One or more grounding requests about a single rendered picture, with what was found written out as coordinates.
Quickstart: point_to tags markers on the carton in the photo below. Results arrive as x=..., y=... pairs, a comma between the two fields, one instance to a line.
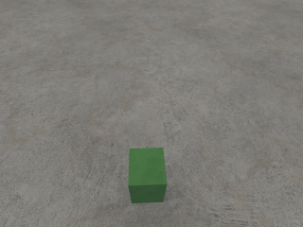
x=147, y=178

